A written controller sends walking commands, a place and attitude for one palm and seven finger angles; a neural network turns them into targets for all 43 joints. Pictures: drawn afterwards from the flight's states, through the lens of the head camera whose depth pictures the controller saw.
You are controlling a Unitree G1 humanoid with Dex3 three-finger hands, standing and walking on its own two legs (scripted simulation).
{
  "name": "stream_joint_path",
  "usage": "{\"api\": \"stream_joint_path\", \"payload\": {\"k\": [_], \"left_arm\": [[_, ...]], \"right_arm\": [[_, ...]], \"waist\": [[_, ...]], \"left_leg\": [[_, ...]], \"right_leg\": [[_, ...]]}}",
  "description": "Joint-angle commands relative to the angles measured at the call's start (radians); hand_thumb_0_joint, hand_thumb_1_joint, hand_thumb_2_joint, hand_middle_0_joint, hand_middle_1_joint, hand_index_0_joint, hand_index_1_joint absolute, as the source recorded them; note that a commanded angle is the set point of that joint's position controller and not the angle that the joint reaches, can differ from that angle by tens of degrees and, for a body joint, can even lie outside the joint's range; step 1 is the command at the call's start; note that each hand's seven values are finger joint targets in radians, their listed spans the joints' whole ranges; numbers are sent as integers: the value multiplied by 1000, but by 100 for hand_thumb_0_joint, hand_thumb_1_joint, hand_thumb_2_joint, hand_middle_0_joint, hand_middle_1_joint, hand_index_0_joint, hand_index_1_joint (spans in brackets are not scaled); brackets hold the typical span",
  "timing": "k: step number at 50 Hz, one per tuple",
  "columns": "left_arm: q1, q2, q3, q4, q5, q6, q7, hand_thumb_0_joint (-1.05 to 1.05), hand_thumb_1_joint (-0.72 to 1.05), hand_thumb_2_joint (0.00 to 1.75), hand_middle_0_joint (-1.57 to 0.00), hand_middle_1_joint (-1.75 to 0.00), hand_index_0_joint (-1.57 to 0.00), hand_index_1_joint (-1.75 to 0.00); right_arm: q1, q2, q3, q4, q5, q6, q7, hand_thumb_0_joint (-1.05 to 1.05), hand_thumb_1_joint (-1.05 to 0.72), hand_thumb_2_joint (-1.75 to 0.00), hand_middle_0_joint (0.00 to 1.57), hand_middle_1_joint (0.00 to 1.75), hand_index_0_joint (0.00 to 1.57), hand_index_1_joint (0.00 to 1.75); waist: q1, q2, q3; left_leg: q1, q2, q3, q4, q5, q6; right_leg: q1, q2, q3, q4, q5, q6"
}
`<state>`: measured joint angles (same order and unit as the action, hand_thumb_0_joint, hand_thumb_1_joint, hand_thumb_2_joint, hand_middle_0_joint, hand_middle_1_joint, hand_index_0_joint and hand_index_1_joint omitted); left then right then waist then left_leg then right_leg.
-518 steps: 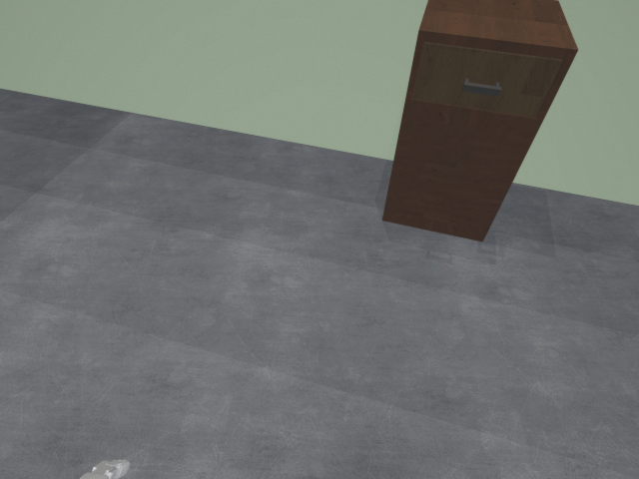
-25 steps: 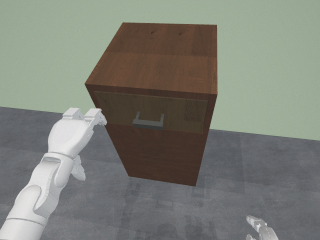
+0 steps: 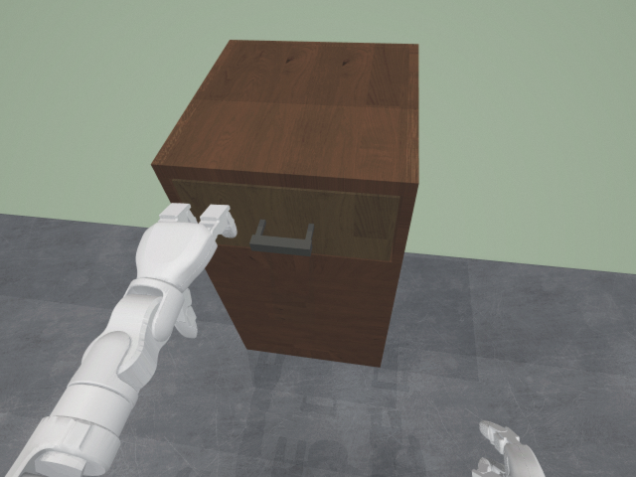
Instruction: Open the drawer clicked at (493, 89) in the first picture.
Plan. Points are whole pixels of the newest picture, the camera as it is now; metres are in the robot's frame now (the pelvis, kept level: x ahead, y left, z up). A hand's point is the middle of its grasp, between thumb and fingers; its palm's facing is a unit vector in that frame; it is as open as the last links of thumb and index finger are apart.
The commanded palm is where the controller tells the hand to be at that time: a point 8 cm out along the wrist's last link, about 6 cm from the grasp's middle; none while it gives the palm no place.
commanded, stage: move the hooked fingers above the handle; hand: left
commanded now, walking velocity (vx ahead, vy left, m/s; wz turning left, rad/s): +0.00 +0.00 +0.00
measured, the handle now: (283, 236) +0.51 +0.13 -0.07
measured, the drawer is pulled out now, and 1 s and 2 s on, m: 0.00 0.00 0.00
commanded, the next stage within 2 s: lower the fingers behind the handle in 1.78 s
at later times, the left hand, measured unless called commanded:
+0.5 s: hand (241, 254) +0.40 +0.16 +0.02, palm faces -0.02 -0.03 -1.00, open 13.9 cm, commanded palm +0.39 +0.17 +0.07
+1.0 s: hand (274, 239) +0.46 +0.13 -0.02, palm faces -0.04 -0.01 -1.00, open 13.9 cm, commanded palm +0.45 +0.14 +0.04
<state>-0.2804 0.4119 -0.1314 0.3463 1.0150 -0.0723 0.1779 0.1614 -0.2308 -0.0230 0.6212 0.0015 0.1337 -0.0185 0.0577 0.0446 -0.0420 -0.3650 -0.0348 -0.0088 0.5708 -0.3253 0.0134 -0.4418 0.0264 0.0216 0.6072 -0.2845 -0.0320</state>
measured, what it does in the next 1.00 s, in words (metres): stands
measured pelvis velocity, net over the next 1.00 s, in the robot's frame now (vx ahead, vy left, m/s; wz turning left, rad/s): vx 0.00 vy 0.00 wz -0.01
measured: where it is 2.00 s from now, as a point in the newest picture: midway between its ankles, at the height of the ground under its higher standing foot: outside the picture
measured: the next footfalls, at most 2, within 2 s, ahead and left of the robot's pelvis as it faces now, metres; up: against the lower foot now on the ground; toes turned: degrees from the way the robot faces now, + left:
none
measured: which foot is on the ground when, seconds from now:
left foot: down 0.00-1.00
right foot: down 0.00-1.00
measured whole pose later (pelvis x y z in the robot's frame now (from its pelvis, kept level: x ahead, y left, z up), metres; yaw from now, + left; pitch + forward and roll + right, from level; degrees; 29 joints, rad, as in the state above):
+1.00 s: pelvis +0.00 +0.00 -0.02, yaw +0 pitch +17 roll +1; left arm -0.76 0.28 -0.16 1.03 1.11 0.01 0.42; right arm 0.30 -0.23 -0.07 0.70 -0.02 0.11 -0.01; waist -0.09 0.04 -0.13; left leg -0.67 -0.02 0.00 0.76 -0.39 0.01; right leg -0.74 0.04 0.02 0.77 -0.34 -0.04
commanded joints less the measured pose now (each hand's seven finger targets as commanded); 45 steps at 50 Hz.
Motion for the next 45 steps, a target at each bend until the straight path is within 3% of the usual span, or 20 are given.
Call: {"api": "stream_joint_path", "payload": {"k": [1,3,10,12,15,16,19,20,21,22,23,26,28,29,31,37,39,41,43,45], "left_arm": [[-339,181,107,-150,1,9,45,0,-50,30,-30,-120,-30,-120],[-373,169,97,-146,5,1,49,0,-50,30,-30,-120,-30,-120],[-334,145,109,-103,21,4,100,0,-50,30,-30,-120,-30,-120],[-376,145,108,-57,34,21,116,0,-50,30,-30,-120,-30,-120],[-461,116,63,-26,48,37,140,0,-50,30,-30,-120,-30,-120],[-489,134,75,7,54,41,146,0,-50,30,-30,-120,-30,-120],[-535,120,66,29,53,37,157,0,-50,30,-30,-120,-30,-120],[-539,90,40,42,50,36,158,0,-50,30,-30,-120,-30,-120],[-553,88,39,64,49,35,160,0,-50,30,-30,-120,-30,-120],[-557,103,57,116,54,39,161,0,-50,30,-30,-120,-30,-120],[-582,85,35,145,58,40,164,0,-50,30,-30,-120,-30,-120],[-632,68,18,230,69,50,174,0,-50,30,-30,-120,-30,-120],[-704,73,19,242,72,44,183,0,-50,30,-30,-120,-30,-120],[-699,92,39,272,78,43,189,0,-50,30,-30,-120,-30,-120],[-741,64,19,284,75,38,199,0,-50,30,-30,-120,-30,-120],[-769,76,51,394,88,53,239,0,-50,30,-30,-120,-30,-120],[-796,44,25,401,96,59,251,0,-50,30,-30,-120,-30,-120],[-837,-1,-13,434,93,73,258,0,-50,30,-30,-120,-30,-120],[-892,36,17,437,89,73,267,0,-50,30,-30,-120,-30,-120],[-896,72,44,451,93,75,276,0,-50,30,-30,-120,-30,-120]], "right_arm": [[-28,-118,-51,-123,0,-30,-9,0,-90,-90,20,30,20,30],[-19,-119,-56,-125,-1,-30,-9,0,-90,-90,20,30,20,30],[10,-120,-68,-113,-1,-24,3,0,-90,-90,20,30,20,30],[15,-125,-69,-104,3,-22,4,0,-90,-90,20,30,20,30],[27,-121,-70,-96,4,-23,-2,0,-90,-90,20,30,20,30],[33,-122,-71,-88,5,-23,-5,0,-90,-90,20,30,20,30],[50,-121,-78,-81,2,-28,-9,0,-90,-90,20,30,20,30],[51,-118,-78,-80,1,-29,-9,0,-90,-90,20,30,20,30],[56,-118,-78,-75,2,-30,-9,0,-90,-90,20,30,20,30],[62,-122,-77,-68,3,-29,-9,0,-90,-90,20,30,20,30],[62,-121,-75,-64,3,-28,-9,0,-90,-90,20,30,20,30],[78,-122,-73,-59,2,-27,-11,0,-90,-90,20,30,20,30],[91,-122,-76,-59,0,-31,-12,0,-90,-90,20,30,20,30],[98,-122,-77,-55,-1,-31,-13,0,-90,-90,20,30,20,30],[111,-120,-78,-53,-4,-35,-11,0,-90,-90,20,30,20,30],[143,-124,-85,-37,-12,-38,-3,0,-90,-90,20,30,20,30],[159,-122,-90,-30,-15,-39,2,0,-90,-90,20,30,20,30],[171,-123,-92,-21,-16,-41,5,0,-90,-90,20,30,20,30],[190,-130,-95,-14,-18,-43,4,0,-90,-90,20,30,20,30],[196,-130,-93,-12,-21,-43,0,0,-90,-90,20,30,20,30]], "waist": [[-15,-53,-339],[-23,-48,-342],[-17,-73,-367],[-33,-88,-342],[-48,-61,-369],[-53,-70,-360],[-57,-68,-414],[-64,-63,-421],[-68,-55,-408],[-74,-94,-392],[-79,-81,-362],[-87,-100,-366],[-97,-89,-391],[-92,-88,-400],[-103,-74,-425],[-111,-85,-455],[-120,-62,-477],[-148,-74,-461],[-158,-91,-495],[-151,-65,-525]], "left_leg": [[36,-10,33,-33,315,15],[36,-9,34,-22,324,17],[-5,-10,37,-2,371,15],[-19,-10,39,0,342,15],[-12,-12,45,7,310,19],[-21,-13,46,9,298,20],[-5,-13,43,21,327,22],[-2,-14,44,27,336,22],[-7,-13,46,28,329,21],[-32,-15,41,29,318,21],[-44,-15,46,29,296,20],[-65,-15,48,34,267,23],[-68,-16,49,43,263,25],[-80,-17,50,48,262,25],[-84,-17,49,59,270,25],[-138,-17,49,93,292,24],[-128,-13,51,106,301,23],[-135,-10,52,117,287,24],[-147,-10,46,128,280,28],[-169,-14,51,137,271,29]], "right_leg": [[223,-11,12,-43,306,-15],[208,-10,13,-37,311,-15],[220,-8,19,-5,389,-17],[194,-4,14,-9,355,-17],[181,-8,14,-8,329,-16],[174,-7,17,-10,319,-16],[183,-7,15,2,350,-15],[179,-7,14,4,366,-14],[170,-8,13,3,367,-14],[168,-4,9,4,353,-14],[143,-7,10,2,336,-12],[125,-7,6,4,308,-12],[122,-9,10,7,305,-11],[125,-8,12,13,309,-11],[117,-9,10,24,325,-11],[100,-2,8,54,359,-13],[69,0,3,68,354,-15],[38,1,-2,66,344,-11],[43,2,4,75,340,-8],[59,0,11,85,349,-8]]}}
